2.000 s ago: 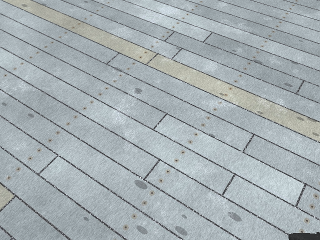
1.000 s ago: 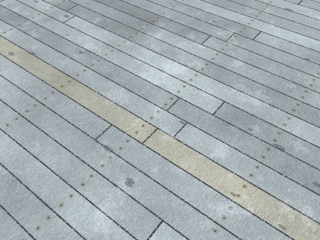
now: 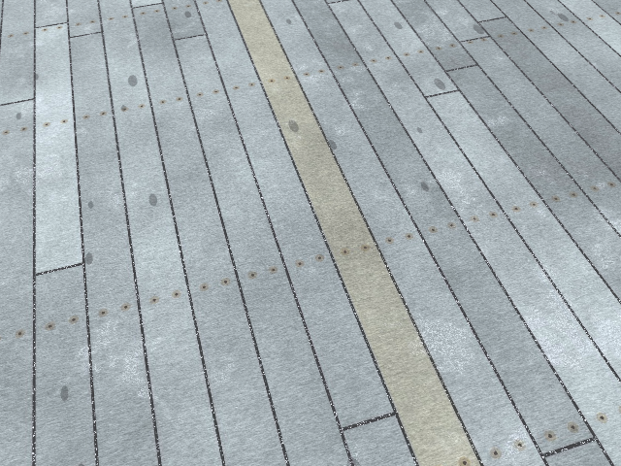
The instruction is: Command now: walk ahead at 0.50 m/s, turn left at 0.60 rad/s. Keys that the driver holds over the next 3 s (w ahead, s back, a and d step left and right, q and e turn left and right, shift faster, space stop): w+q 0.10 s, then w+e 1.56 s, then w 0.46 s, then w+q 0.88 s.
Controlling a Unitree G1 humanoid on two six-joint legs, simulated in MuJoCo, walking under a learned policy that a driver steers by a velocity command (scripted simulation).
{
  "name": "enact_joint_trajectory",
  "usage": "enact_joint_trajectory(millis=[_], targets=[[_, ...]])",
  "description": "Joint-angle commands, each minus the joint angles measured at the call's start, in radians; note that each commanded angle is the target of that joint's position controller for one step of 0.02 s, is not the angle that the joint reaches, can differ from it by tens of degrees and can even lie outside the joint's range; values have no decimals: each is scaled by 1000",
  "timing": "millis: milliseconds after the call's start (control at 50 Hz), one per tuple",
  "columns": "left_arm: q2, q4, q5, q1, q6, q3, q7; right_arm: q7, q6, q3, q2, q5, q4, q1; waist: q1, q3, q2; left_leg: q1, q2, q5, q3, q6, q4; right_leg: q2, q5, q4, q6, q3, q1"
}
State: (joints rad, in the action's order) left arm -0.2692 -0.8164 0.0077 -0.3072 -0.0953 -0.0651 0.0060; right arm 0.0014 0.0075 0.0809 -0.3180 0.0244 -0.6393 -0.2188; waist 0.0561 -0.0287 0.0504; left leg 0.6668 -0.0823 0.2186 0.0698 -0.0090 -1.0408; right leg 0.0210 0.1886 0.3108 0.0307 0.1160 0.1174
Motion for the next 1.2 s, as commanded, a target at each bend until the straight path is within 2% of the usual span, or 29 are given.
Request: enact_joint_trajectory(millis=[20,80,140,200,220,240,260,280,300,320,340,400,480,580,680,720,760,780,800,820,840,860,880,900,960,1000,1060,1140,1200], targets=[[-173,62,-1,75,-13,-38,-6,12,14,-2,-16,1,80,37,-21,-2,-131,66,-38,-142,14,-4,127,-285,-235,-161,153,-139,-56],[-182,39,-9,40,0,-41,-11,33,25,-10,-7,-2,102,144,24,-35,-104,19,-15,-233,-55,11,287,-259,-252,-156,121,-36,-79],[-200,-2,-30,-29,13,-43,-4,46,30,-19,12,0,135,213,37,-62,-95,-27,10,-178,-74,46,390,-297,-317,-146,123,-28,-127],[-244,-28,-53,-18,30,-50,-1,44,32,8,-50,-14,131,146,-54,-14,-133,-190,78,-36,-121,104,470,-315,-690,-4,112,-24,-184],[-242,-36,-57,-5,36,-44,-2,39,33,30,-87,-19,91,13,-140,64,-126,-387,110,-93,-152,132,535,-283,-798,155,91,6,-153],[-208,-39,-49,-9,33,-26,-4,25,30,55,-139,-23,41,-145,-215,158,-114,-666,83,-158,-116,157,521,-236,-699,362,57,19,3],[-95,4,-19,-74,18,14,6,7,29,76,-254,-46,23,-263,-203,330,103,-1084,-219,-87,313,294,517,-104,-155,775,-12,18,411],[-98,-16,-29,-87,-3,19,10,6,35,60,-218,-39,36,-264,-195,479,150,-1101,-353,-63,641,364,669,-3,411,979,-23,-180,513],[-192,6,-65,4,-7,-14,15,12,43,37,-153,-37,29,-207,-202,335,73,-986,-314,-46,487,304,693,-56,370,1034,-15,-235,596],[-179,27,-66,59,-8,-12,15,14,50,26,-123,-30,17,-156,-170,196,63,-838,-270,-126,321,260,703,-104,293,983,-8,-211,611],[-159,25,-49,70,-2,-12,9,17,56,18,-89,-25,5,-94,-126,132,40,-725,-226,-121,232,238,742,-137,217,920,-13,-195,593],[-111,-15,-43,-16,43,-13,2,19,90,10,-38,-35,-8,-4,-48,67,59,-524,-182,-160,78,227,866,-175,82,871,-39,-202,453],[-79,12,-37,55,65,-11,-4,3,109,20,-55,-47,-57,-9,-44,-10,27,-512,-179,-236,-69,214,923,-175,-68,739,-63,-233,550],[-46,58,-26,206,52,5,27,-15,99,32,-95,-36,-98,-51,-96,-52,-15,-573,-171,-253,-204,178,939,-146,-264,452,-41,-155,542],[-59,127,-27,302,55,5,55,-20,65,47,-125,-9,-144,-98,-117,-82,-9,-751,-220,-381,-255,153,856,-121,-149,334,19,-93,586],[-87,138,-28,264,59,-10,60,-26,49,54,-153,-4,-144,-79,-78,-31,20,-787,-218,-713,-282,130,734,-61,-49,331,58,-32,488],[-156,97,-35,54,64,-52,53,-30,32,54,-169,6,-135,-44,50,95,23,-736,-173,-921,-320,87,423,33,-23,288,115,18,196],[-230,57,-36,-109,72,-88,34,-35,36,43,-151,-3,-126,-53,123,184,-37,-540,-132,-714,-323,38,151,14,-61,248,160,-85,-99],[-357,77,-47,-90,77,-116,17,-25,64,0,-9,-41,-65,-122,21,259,-358,-48,91,164,-288,-57,-301,-273,33,151,376,-668,-459],[-299,111,-31,-103,59,-87,25,-8,111,-7,-46,-12,-61,-96,53,431,-222,82,136,368,9,-33,-421,-370,203,-23,438,-995,-552],[-221,102,-20,-92,45,-67,27,4,134,6,-101,31,-35,29,84,304,-149,154,79,299,36,1,-409,-337,172,-38,364,-843,-482],[-193,101,-25,-37,32,-59,30,0,144,1,-86,24,-24,51,36,180,-82,150,29,218,31,19,-295,-291,71,-29,318,-705,-330],[-145,111,-30,26,28,-45,26,-11,142,5,-91,-12,-37,62,0,132,-44,86,-11,168,27,20,-194,-252,-32,-31,283,-602,-205],[-139,128,-19,64,26,-40,21,-13,135,12,-99,-26,-39,47,-35,96,-80,9,-23,142,28,11,-145,-229,-176,-35,286,-546,-95],[-151,145,-19,82,25,-42,5,-10,100,10,-67,-39,-45,23,-72,80,-58,-70,-24,87,5,-24,-14,-187,-249,-87,276,-458,42],[-188,140,-23,63,26,-52,-7,-10,90,-4,-41,-37,-21,80,-62,40,-98,-76,-9,2,-15,-57,138,-167,-299,-91,268,-400,114],[-186,134,-30,23,37,-53,-18,-1,94,-16,-18,-32,2,202,-7,27,-116,-148,42,-224,-26,-67,376,-104,-170,-79,204,-354,160],[-183,116,-37,-37,49,-54,-22,15,107,-9,-49,-14,26,274,21,28,-140,-198,76,-275,2,-55,514,-136,-54,-21,179,-440,105],[-180,121,-32,-26,56,-56,-27,21,122,9,-88,-10,19,223,-21,33,-175,-259,74,-175,17,-15,556,-165,-40,72,153,-526,45]])
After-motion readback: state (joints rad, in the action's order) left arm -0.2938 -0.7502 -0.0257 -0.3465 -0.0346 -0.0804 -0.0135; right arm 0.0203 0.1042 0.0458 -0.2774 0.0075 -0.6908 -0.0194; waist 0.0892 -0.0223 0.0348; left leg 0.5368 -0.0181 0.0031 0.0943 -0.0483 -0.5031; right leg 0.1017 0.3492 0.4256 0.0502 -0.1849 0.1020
